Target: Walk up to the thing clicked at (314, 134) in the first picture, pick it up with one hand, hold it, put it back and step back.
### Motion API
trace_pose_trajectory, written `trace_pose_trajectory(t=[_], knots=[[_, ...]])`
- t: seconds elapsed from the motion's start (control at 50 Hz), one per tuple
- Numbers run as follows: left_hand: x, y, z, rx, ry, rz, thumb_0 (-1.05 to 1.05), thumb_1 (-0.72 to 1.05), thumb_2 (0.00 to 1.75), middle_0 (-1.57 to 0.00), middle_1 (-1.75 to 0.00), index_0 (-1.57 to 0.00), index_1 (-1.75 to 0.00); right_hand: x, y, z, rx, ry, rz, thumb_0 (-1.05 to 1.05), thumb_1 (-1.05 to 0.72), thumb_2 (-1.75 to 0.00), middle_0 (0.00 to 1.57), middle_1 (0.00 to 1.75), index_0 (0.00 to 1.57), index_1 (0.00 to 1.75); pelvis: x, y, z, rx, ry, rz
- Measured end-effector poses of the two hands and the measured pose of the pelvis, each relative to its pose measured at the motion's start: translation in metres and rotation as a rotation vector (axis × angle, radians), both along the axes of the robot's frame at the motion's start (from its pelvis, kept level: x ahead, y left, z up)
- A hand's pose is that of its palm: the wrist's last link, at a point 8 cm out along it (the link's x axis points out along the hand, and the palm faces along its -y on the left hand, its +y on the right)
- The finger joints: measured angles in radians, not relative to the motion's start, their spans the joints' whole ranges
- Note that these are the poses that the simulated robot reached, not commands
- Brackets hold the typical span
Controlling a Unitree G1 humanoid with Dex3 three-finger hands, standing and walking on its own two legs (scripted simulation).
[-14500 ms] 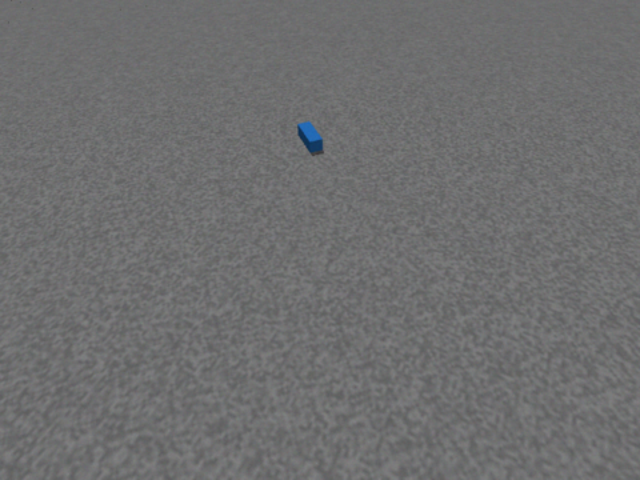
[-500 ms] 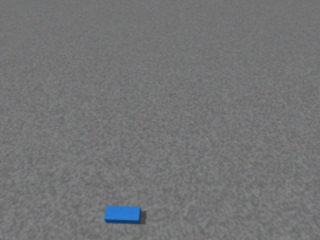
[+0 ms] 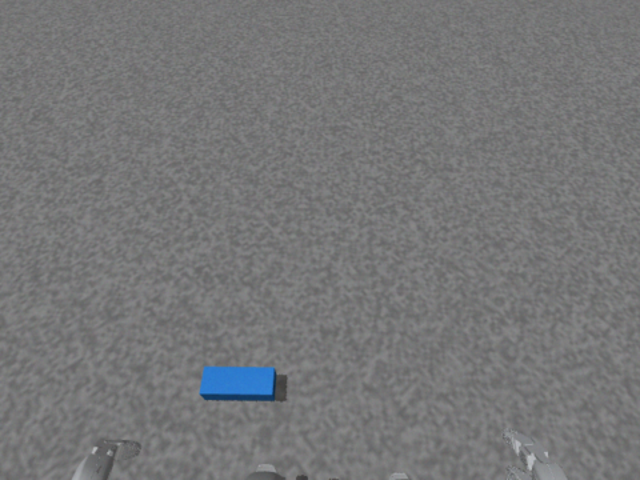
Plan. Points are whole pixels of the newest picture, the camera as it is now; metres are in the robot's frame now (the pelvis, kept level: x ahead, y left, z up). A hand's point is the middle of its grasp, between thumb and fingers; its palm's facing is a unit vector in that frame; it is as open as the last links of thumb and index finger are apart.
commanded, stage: rise first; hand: left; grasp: from above
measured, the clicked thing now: (239, 383) +0.43 +0.24 -0.68
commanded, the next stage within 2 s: none
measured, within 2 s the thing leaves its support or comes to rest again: neither
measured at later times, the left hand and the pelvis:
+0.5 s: hand out of the picture +0.13 +0.26 -0.19, palm faces -0.21 -0.84 -0.50, open 14.2 cm; pelvis +0.00 +0.00 -0.07, yaw +0 degrees
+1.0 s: hand (176, 445) +0.24 +0.29 -0.37, palm faces -0.46 -0.44 -0.77, open 14.3 cm; pelvis -0.06 +0.00 -0.23, yaw -2 degrees
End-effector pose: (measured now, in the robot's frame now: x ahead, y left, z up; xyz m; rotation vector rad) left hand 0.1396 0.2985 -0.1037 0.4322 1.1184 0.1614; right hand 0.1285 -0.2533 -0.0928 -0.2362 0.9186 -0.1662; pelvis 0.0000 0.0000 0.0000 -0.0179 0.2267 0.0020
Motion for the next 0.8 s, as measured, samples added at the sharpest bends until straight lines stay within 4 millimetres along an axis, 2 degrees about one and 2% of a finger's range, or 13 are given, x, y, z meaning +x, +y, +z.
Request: trace_pose_trajectory(t=[0.1, 0.26, 0.58, 0.64, 0.7, 0.8], knots=[[0.001, 0.0, -0.01, 0.021, -0.002, -0.035, 0.0, -0.48, 1.01, -0.07, -1.06, -0.06, -1.07, 0.02, 0.001, -0.009, -0.013, -0.044, 0.019, 0.01, -0.92, -0.91, 0.2, 0.3, 0.2, 0.3, 0.003, 0.001, -0.015, -0.007, 0.038, 0.001], [0.002, -0.001, -0.023, 0.055, 0.007, -0.072, -0.01, -0.51, 1.0, -0.07, -1.06, -0.06, -1.07, 0.041, 0.007, -0.021, -0.013, -0.097, 0.054, 0.01, -0.92, -0.91, 0.2, 0.3, 0.2, 0.3, 0.006, 0.0, -0.034, -0.018, 0.091, 0.005], [-0.007, 0.001, -0.056, 0.116, -0.006, -0.166, -0.01, -0.56, 0.98, -0.09, -1.06, -0.08, -1.06, 0.048, 0.015, -0.063, 0.0, -0.119, 0.1, 0.01, -0.94, -0.91, 0.2, 0.3, 0.2, 0.3, -0.006, 0.001, -0.077, -0.034, 0.178, 0.009], [-0.005, 0.004, -0.07, 0.141, -0.006, -0.211, -0.01, -0.57, 0.98, -0.09, -1.06, -0.08, -1.06, 0.048, 0.016, -0.075, -0.002, -0.122, 0.114, 0.01, -0.95, -0.91, 0.2, 0.3, 0.2, 0.3, -0.011, 0.001, -0.088, -0.035, 0.198, 0.01], [0.004, 0.009, -0.092, 0.181, -0.008, -0.28, -0.01, -0.58, 0.99, -0.09, -1.05, -0.08, -1.05, 0.047, 0.014, -0.093, -0.007, -0.121, 0.134, 0.01, -0.95, -0.91, 0.2, 0.3, 0.2, 0.3, -0.018, 0.001, -0.105, -0.034, 0.228, 0.008], [0.034, 0.014, -0.136, 0.264, -0.058, -0.428, -0.01, -0.59, 1.0, -0.1, -1.03, -0.08, -1.04, 0.041, 0.006, -0.137, -0.025, -0.101, 0.156, 0.01, -0.95, -0.91, 0.2, 0.3, 0.2, 0.3, -0.031, 0.0, -0.144, -0.032, 0.286, 0.001]])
